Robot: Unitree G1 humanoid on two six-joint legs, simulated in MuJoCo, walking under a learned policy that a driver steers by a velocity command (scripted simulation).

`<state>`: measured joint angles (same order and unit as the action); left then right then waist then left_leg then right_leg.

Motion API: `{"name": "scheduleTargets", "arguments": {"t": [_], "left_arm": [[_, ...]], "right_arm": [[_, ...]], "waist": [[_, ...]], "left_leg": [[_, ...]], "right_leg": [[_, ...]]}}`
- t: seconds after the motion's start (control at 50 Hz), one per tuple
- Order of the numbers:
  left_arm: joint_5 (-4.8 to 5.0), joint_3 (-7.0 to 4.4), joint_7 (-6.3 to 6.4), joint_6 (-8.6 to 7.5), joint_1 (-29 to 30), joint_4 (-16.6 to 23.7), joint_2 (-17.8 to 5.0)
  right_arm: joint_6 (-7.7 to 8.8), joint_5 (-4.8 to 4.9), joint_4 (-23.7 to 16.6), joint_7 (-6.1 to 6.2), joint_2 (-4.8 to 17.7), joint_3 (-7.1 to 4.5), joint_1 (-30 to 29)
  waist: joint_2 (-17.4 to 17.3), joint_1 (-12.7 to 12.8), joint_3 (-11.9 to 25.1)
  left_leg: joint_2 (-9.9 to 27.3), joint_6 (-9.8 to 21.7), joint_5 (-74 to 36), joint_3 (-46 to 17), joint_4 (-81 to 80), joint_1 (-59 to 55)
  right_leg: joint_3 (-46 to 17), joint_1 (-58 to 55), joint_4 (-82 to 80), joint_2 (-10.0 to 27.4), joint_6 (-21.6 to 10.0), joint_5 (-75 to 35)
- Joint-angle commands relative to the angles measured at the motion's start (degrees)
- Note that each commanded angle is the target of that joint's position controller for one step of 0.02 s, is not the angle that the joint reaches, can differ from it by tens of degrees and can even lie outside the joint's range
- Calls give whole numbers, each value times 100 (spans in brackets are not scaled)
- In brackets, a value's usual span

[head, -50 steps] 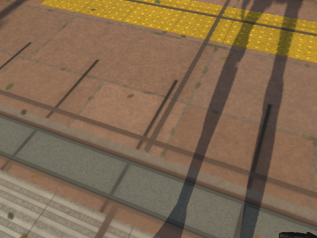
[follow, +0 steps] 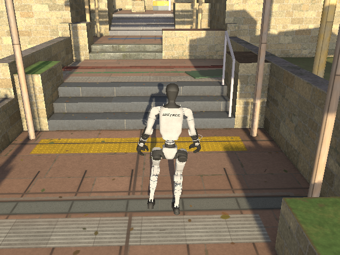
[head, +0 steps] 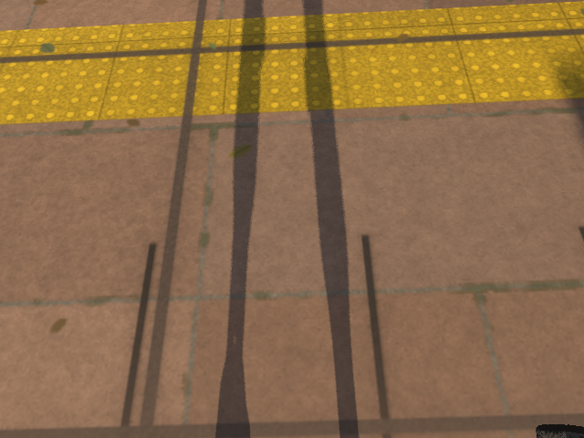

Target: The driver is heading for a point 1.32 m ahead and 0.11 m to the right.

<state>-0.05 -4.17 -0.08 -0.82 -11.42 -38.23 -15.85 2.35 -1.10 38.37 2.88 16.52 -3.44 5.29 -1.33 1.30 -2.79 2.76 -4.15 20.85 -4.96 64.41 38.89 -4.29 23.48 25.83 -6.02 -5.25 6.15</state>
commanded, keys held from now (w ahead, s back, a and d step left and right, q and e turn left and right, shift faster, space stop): e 0.38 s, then no key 0.38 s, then w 0.24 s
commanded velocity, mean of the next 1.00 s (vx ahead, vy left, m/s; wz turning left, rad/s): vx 0.07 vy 0.00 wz -0.35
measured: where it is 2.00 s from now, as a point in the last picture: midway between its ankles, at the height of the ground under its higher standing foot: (378, 374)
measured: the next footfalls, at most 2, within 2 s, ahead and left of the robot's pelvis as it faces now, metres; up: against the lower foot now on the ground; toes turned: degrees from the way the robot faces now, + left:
left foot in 0.28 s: +0.16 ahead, +0.15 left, +0.00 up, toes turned -17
right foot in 0.66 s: +0.04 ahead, -0.10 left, +0.00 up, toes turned -18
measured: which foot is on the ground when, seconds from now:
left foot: up 0.00-0.26, down 0.28-0.66, up 0.68-1.00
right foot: down 0.00-0.28, up 0.30-0.64, down 0.66-1.00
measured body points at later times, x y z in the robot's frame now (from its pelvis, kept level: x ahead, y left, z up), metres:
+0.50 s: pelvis +0.06 +0.04 +0.00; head +0.10 +0.06 +0.45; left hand +0.30 +0.27 -0.10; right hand +0.13 -0.26 -0.08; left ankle +0.12 +0.16 -0.74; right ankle +0.00 -0.08 -0.65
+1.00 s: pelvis +0.08 +0.02 +0.00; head +0.08 +0.02 +0.45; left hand +0.26 +0.22 -0.11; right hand +0.10 -0.29 -0.10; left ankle +0.12 +0.13 -0.71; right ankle +0.00 -0.08 -0.74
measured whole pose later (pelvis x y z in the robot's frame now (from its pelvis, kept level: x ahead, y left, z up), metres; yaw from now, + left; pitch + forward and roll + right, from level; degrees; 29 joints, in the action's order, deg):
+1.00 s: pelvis +0.08 +0.02 +0.00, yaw -20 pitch +1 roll +0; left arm 0.7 -2.4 0.5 -0.9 -16.9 -40.4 -13.4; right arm 2.9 1.3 44.3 -0.7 16.4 -3.6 13.5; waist 0.4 1.1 1.2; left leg 1.7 3.1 25.4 1.4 43.8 21.6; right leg -2.5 9.6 26.0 -1.5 -2.0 17.6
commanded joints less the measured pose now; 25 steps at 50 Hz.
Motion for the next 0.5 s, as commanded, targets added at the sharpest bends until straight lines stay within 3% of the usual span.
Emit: {"name": "scheduleTargets", "arguments": {"t": [0.02,0.12,0.22,0.26,0.28,0.3,0.32,0.34,0.36,0.38,0.4,0.44,0.5], "left_arm": [[56,-252,143,3,130,425,-913],[74,-257,256,203,180,529,-914],[74,-253,225,282,147,600,-866],[156,-235,223,317,348,681,-819],[143,-192,226,329,263,724,-650],[60,-108,206,322,-196,726,-314],[83,-224,185,248,-71,855,-722],[35,-363,162,214,-183,711,-1162],[86,-401,159,257,-148,581,-1177],[110,-379,183,349,-178,480,-1028],[97,-323,185,405,-119,496,-864],[127,-196,162,420,51,575,-503],[87,-78,151,379,277,665,-294]], "right_arm": [[-73,-9,-168,61,334,-103,549],[-118,57,-335,9,311,-102,-57],[34,101,-377,-92,350,-134,-125],[98,128,-258,-153,368,-181,257],[108,86,-209,-154,574,-255,426],[44,-20,-324,-103,1016,-348,306],[-2,-192,-265,-126,1027,-377,509],[-10,-117,-352,-119,785,-332,416],[-40,-50,-395,-88,533,-274,255],[-77,25,-442,-71,411,-226,100],[-107,75,-424,-57,410,-208,65],[-174,27,-364,-38,486,-205,125],[-240,28,-289,-27,594,-230,205]], "waist": [[537,-276,1392],[831,-73,1131],[1051,6,1080],[1037,-274,1033],[784,-261,1095],[-699,109,1228],[-1802,-16,1115],[-1159,-34,1107],[-750,-30,1029],[-515,10,914],[-487,-32,827],[-628,-84,760],[-948,-214,977]], "left_leg": [[-101,-111,-487,-41,-431,-294],[-272,-101,-774,-199,-1479,-398],[-476,51,-318,-210,-2587,-1008],[-465,212,-1144,-65,-3932,-1896],[47,391,-1869,-328,-4244,-2666],[1366,996,-3598,-1422,-4177,-3413],[2157,2018,-4496,-2639,-4386,-3419],[2195,2136,-4402,-2363,-4297,-3368],[1779,1858,-4109,-1720,-4183,-3284],[1434,1614,-3834,-1227,-4128,-3214],[1318,1569,-3812,-1021,-4150,-3104],[1007,1528,-3696,-534,-4289,-2994],[1020,1607,-3629,-321,-4255,-3204]], "right_leg": [[-1382,-933,-378,1426,-948,-2693],[-1930,-855,-413,1251,-696,-474],[-2467,-1209,30,1260,-682,-1356],[-2478,-1039,302,994,-457,-1330],[-2296,-585,661,713,-214,-448],[-1347,222,1915,-33,164,2022],[-665,1237,3082,-425,513,3381],[-631,1402,4135,-22,740,3068],[-538,1436,4491,86,858,2648],[-460,1455,4723,163,963,2385],[-391,1459,4856,189,1023,2164],[-70,1231,4362,191,1067,1911],[156,701,3118,357,1081,2009]]}}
